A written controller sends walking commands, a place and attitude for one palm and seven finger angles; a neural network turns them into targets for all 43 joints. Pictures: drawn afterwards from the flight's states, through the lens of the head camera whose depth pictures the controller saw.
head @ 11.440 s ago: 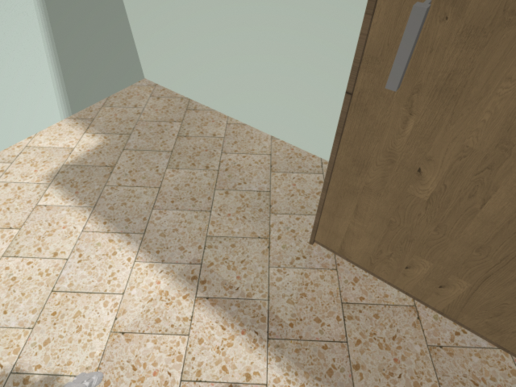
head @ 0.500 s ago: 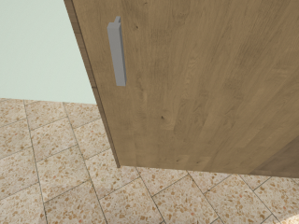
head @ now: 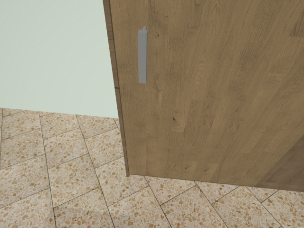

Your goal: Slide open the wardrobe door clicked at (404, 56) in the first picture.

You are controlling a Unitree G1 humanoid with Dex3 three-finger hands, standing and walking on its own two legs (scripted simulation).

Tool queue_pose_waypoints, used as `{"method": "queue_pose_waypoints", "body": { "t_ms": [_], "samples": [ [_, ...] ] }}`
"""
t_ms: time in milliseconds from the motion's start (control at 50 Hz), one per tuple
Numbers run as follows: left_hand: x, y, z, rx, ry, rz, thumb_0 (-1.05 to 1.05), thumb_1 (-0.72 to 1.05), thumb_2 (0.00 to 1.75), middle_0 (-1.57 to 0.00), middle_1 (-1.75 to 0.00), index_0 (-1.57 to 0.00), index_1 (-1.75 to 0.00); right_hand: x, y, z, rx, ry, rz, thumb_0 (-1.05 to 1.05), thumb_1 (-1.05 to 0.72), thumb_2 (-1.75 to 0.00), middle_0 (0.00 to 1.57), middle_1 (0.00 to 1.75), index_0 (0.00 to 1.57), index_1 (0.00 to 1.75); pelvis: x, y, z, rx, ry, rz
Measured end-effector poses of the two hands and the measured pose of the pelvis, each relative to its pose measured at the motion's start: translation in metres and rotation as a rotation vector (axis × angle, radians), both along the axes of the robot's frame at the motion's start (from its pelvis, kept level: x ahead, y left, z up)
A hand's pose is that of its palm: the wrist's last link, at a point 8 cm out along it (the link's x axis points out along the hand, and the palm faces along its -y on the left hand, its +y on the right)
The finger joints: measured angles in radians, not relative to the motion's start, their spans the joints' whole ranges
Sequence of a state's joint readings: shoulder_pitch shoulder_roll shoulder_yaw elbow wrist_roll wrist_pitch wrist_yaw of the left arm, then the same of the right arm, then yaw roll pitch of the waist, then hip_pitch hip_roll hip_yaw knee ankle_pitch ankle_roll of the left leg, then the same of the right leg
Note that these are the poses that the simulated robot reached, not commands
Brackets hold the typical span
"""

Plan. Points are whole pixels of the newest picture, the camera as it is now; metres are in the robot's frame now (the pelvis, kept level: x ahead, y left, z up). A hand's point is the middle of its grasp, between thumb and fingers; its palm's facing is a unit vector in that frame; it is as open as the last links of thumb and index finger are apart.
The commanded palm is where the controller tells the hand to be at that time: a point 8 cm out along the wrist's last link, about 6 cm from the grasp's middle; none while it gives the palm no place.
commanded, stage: come to a stop and stand still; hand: left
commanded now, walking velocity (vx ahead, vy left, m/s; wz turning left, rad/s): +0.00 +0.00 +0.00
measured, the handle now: (143, 55) +0.60 +0.07 +0.19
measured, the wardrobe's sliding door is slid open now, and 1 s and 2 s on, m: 0.00 0.00 0.00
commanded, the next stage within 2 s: none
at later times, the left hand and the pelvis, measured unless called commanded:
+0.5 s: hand out of the picture -0.09 +0.18 -0.20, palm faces +0.08 -0.99 -0.14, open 7.4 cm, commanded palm none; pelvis -0.08 +0.02 -0.01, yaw +0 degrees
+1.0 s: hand out of the picture -0.16 +0.22 -0.18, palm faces +0.01 -0.99 -0.14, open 7.4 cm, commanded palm none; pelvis -0.17 +0.05 +0.01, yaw -1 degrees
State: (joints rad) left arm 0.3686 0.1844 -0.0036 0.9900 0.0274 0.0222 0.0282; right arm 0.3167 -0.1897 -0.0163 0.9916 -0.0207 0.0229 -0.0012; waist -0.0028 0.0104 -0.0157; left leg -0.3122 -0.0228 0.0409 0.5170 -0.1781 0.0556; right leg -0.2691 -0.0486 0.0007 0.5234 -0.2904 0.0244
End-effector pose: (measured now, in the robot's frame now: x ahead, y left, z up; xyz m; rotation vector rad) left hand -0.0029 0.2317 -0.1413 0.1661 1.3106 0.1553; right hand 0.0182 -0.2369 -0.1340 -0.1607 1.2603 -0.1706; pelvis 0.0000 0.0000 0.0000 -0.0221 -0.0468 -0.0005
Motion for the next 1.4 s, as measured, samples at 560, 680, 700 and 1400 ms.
{"method": "queue_pose_waypoints", "body": {
  "t_ms": [560, 680, 700, 1400],
  "samples": [
    [-0.087, 0.000, -0.016, -0.063, -0.042, 0.061, 0.01, 0.91, 0.90, -0.20, -0.30, -0.20, -0.30, -0.116, 0.044, -0.011, 0.029, 0.048, -0.034, 0.00, -0.91, -0.90, 0.20, 0.29, 0.20, 0.30, -0.096, 0.021, -0.005, -0.008, -0.027, 0.003],
    [-0.131, -0.001, -0.001, -0.037, -0.007, 0.051, 0.00, 0.91, 0.90, -0.20, -0.30, -0.20, -0.30, -0.147, 0.036, -0.006, 0.032, 0.063, -0.075, 0.02, -0.94, -0.90, 0.20, 0.29, 0.20, 0.30, -0.123, 0.021, 0.004, 0.018, -0.009, -0.016],
    [-0.141, -0.001, 0.000, -0.038, 0.017, 0.052, 0.00, 0.91, 0.90, -0.20, -0.30, -0.20, -0.30, -0.154, 0.035, -0.003, 0.032, 0.065, -0.085, 0.02, -0.94, -0.90, 0.20, 0.29, 0.20, 0.30, -0.127, 0.022, 0.006, 0.019, -0.008, -0.017],
    [-0.129, -0.004, 0.011, 0.011, -0.045, -0.007, 0.01, 0.96, 0.90, -0.20, -0.30, -0.20, -0.30, -0.218, 0.033, -0.014, 0.094, 0.160, -0.091, 0.00, -0.91, -0.90, 0.20, 0.29, 0.20, 0.30, -0.163, 0.004, 0.004, 0.021, 0.038, -0.026]
  ]
}}
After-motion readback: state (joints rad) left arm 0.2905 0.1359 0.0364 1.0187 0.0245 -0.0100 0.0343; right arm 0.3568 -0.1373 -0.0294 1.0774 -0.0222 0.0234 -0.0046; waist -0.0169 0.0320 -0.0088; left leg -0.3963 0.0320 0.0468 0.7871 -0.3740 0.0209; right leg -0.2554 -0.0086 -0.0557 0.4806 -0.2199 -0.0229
